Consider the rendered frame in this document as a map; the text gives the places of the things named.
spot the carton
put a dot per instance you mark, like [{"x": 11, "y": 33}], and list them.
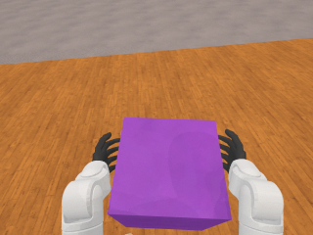
[{"x": 169, "y": 174}]

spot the robot left hand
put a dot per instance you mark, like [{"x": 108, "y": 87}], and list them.
[{"x": 102, "y": 152}]

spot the right robot forearm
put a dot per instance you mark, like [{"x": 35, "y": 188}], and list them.
[{"x": 261, "y": 203}]

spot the left robot forearm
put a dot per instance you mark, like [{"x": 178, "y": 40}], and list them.
[{"x": 83, "y": 200}]

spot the robot right hand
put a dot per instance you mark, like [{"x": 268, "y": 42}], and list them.
[{"x": 235, "y": 150}]

